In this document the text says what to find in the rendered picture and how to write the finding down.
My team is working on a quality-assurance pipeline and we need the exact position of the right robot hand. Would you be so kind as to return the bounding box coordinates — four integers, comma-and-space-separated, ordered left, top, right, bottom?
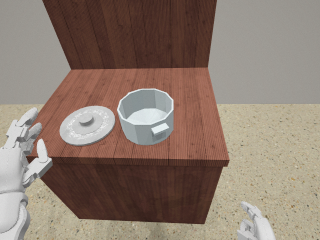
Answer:
237, 201, 276, 240

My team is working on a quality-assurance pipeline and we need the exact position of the left robot hand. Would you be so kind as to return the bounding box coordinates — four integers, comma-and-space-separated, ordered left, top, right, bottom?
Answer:
0, 107, 53, 194

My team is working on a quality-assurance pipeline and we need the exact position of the table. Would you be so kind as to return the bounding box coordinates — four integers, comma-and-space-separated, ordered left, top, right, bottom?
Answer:
26, 0, 230, 225

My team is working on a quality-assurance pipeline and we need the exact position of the lid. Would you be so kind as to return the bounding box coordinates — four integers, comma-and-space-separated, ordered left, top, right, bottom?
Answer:
59, 105, 116, 146

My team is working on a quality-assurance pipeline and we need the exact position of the pot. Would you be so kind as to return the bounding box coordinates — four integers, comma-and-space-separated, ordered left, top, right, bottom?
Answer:
117, 88, 174, 146

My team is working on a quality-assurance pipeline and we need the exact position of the knob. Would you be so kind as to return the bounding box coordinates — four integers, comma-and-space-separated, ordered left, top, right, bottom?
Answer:
78, 113, 94, 126

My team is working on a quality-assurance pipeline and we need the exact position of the left robot forearm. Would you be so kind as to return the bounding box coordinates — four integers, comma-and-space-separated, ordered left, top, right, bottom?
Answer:
0, 191, 31, 240

